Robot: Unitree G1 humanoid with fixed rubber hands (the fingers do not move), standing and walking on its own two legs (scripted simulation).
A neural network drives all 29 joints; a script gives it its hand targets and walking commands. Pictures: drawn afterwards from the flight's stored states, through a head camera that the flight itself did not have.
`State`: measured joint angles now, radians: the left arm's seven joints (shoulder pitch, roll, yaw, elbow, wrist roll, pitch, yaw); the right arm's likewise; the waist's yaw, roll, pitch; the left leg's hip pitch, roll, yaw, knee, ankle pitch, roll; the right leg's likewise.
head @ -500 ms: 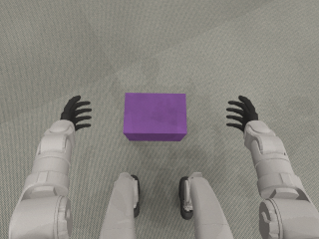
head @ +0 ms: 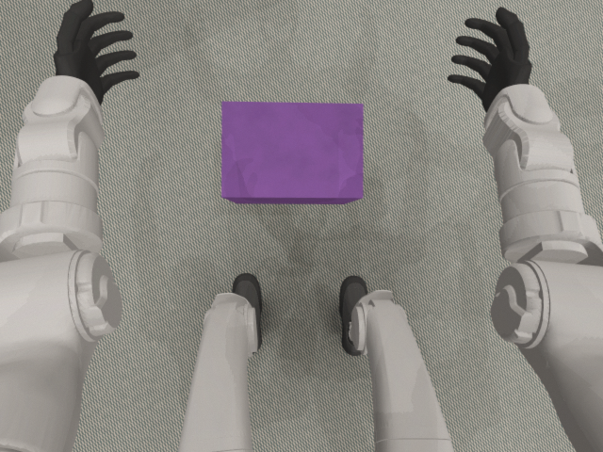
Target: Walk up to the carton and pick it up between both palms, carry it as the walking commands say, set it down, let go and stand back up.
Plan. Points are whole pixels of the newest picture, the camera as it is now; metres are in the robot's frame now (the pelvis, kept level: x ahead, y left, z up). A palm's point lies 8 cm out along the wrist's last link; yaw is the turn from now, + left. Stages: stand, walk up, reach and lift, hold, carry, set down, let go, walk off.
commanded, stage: reach and lift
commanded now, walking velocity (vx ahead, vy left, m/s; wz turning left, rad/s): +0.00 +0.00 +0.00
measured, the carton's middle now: (291, 160) +0.50 +0.01 -0.53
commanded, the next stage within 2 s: none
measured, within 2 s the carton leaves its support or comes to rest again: neither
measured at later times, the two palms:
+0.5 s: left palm (123, 101) +0.52 +0.24 -0.18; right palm (463, 104) +0.51 -0.22 -0.18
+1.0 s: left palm (167, 131) +0.52 +0.24 -0.34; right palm (417, 134) +0.51 -0.21 -0.34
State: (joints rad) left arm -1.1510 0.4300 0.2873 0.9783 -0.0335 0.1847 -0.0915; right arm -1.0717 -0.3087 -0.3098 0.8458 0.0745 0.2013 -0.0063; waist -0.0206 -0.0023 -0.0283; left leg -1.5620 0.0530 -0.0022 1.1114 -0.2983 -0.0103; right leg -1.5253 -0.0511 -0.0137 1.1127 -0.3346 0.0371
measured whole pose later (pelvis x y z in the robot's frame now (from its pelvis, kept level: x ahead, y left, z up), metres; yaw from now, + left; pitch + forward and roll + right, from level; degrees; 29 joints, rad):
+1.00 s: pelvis -0.03 +0.00 -0.21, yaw -1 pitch +45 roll -2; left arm -1.38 0.49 0.20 1.06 -0.12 0.14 -0.01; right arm -1.32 -0.37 -0.25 0.96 0.16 0.16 -0.08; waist -0.01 -0.01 0.13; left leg -2.22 0.05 -0.04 1.93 -0.50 -0.01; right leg -2.17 -0.03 0.03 1.94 -0.55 0.05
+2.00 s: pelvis -0.04 -0.01 -0.28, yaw -1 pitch +37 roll -1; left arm -1.53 0.50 0.03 1.23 -0.27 0.04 0.05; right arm -1.49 -0.38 -0.08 1.16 0.28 0.05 -0.12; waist 0.00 -0.03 0.39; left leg -2.30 0.05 -0.06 2.19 -0.53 -0.03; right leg -2.26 -0.01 0.04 2.20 -0.58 0.06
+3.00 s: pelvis -0.05 +0.00 -0.29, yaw -2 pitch +36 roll -1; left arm -1.57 0.47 0.05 1.15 -0.19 0.16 0.03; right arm -1.51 -0.35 -0.15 1.08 0.23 0.14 -0.12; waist 0.02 -0.04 0.43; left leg -2.32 0.05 -0.06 2.20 -0.50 -0.02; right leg -2.29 0.01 0.05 2.21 -0.55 0.06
